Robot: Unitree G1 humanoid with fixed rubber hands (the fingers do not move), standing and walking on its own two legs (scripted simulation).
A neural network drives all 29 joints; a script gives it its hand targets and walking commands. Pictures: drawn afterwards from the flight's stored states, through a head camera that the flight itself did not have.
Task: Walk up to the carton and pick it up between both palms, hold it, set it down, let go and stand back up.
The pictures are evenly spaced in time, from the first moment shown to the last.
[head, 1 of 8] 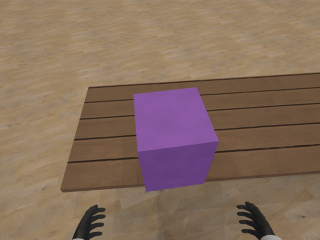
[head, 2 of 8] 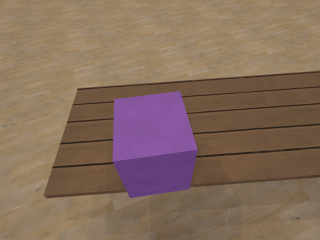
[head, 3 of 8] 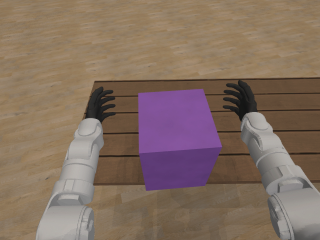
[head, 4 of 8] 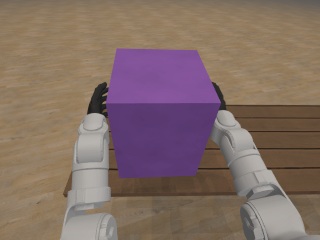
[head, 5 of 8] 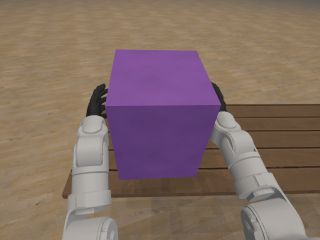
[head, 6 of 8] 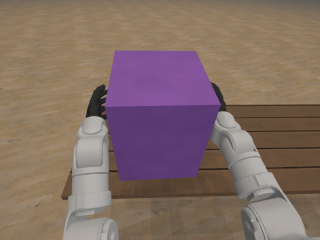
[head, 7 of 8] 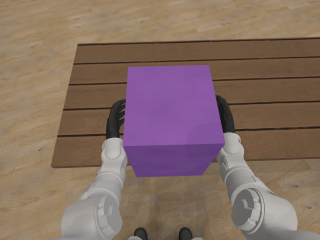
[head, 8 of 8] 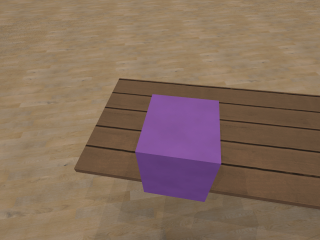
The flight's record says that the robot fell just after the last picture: no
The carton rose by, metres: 0.23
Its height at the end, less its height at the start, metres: +0.00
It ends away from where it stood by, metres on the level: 0.02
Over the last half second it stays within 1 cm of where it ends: yes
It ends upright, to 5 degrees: yes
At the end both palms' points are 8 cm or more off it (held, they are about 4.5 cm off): yes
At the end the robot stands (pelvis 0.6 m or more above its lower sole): yes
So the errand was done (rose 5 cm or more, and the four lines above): yes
